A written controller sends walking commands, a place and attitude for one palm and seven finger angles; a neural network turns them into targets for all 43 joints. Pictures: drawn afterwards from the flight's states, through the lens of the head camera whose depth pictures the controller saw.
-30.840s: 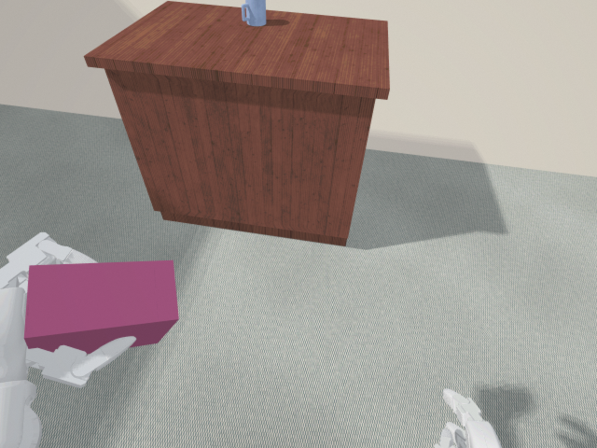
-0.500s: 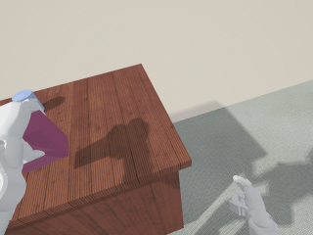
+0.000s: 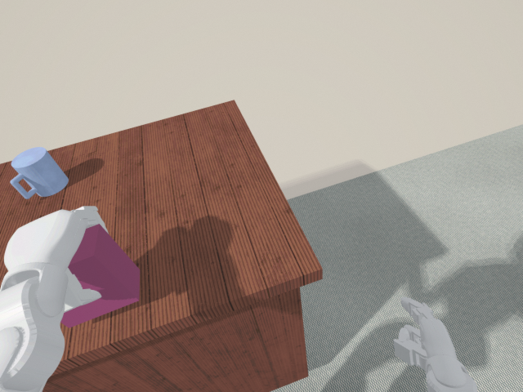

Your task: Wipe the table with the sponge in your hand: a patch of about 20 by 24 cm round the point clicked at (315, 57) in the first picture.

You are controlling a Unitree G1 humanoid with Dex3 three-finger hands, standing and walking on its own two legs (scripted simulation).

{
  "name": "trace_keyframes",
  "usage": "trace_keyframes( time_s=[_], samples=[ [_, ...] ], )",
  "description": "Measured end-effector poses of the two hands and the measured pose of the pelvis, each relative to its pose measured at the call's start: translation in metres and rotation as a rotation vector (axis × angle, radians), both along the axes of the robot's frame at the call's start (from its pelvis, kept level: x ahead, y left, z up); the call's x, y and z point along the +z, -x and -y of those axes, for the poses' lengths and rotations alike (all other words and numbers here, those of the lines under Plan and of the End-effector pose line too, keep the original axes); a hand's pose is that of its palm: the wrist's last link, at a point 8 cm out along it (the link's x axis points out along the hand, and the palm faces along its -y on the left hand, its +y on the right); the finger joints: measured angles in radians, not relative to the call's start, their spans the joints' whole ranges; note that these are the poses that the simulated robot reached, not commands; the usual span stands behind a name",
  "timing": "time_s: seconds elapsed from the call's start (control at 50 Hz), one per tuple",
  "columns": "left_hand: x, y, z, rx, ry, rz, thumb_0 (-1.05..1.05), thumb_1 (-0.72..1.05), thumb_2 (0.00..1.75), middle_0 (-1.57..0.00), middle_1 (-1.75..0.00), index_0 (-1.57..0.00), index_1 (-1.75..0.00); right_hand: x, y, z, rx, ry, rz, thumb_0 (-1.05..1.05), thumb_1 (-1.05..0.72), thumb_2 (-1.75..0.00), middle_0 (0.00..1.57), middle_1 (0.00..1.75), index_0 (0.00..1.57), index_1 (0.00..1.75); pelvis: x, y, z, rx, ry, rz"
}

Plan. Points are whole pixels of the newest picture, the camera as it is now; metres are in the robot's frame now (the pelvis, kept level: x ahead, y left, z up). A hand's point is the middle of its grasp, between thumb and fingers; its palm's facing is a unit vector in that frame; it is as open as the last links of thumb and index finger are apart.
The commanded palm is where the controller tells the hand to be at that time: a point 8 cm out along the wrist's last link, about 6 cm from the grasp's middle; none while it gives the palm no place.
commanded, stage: move the sponge above the wiping area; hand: left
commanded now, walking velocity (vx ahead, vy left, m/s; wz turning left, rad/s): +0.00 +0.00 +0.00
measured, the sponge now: (91, 284) +0.23 +0.30 +0.08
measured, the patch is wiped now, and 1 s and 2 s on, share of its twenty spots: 0.00 0.00 0.00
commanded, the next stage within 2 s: none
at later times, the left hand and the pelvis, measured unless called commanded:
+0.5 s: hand (111, 264) +0.24 +0.26 +0.11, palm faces -0.02 -0.16 -0.99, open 9.8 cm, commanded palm +0.22 +0.27 +0.22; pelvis +0.00 +0.01 +0.00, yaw +0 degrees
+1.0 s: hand (119, 247) +0.26 +0.25 +0.13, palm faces +0.05 -0.05 -1.00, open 9.9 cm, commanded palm +0.23 +0.26 +0.21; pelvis +0.01 +0.00 +0.00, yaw -1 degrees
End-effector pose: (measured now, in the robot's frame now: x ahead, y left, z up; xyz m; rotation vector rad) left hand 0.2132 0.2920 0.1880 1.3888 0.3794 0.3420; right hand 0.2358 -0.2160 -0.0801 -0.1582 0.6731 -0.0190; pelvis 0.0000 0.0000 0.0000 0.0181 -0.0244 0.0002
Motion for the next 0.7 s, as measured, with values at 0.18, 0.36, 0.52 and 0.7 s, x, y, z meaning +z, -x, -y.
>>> trace_keyframes(
  time_s=[0.18,0.36,0.52,0.7],
  samples=[
    [0.032,-0.018,0.039,-0.260,-0.187,0.207,-0.01,-0.50,1.07,-0.76,-1.35,-0.77,-1.35,0.007,-0.010,-0.021,0.049,0.038,0.007,0.01,-0.91,-0.90,0.20,0.30,0.20,0.30,0.002,-0.002,-0.002,0.004,0.003,0.029],
    [0.049,-0.028,0.007,-0.032,-0.054,0.233,-0.01,-0.50,1.08,-0.75,-1.35,-0.77,-1.36,0.013,-0.013,-0.035,0.041,-0.081,0.025,0.01,-0.90,-0.90,0.20,0.30,0.20,0.30,0.004,-0.006,-0.007,-0.010,0.004,0.000],
    [-0.019,-0.012,0.036,-0.147,-0.021,0.001,-0.01,-0.50,1.08,-0.76,-1.36,-0.77,-1.36,0.006,-0.010,-0.020,0.058,0.033,-0.027,0.01,-0.91,-0.90,0.20,0.30,0.20,0.30,0.002,-0.003,-0.007,0.002,0.000,0.013],
    [0.040,-0.035,0.019,-0.072,-0.120,0.244,-0.01,-0.51,1.08,-0.76,-1.36,-0.77,-1.36,0.006,-0.008,-0.022,0.034,-0.018,-0.027,0.01,-0.91,-0.90,0.20,0.30,0.20,0.30,0.003,-0.006,-0.003,-0.001,0.001,0.022]
  ],
)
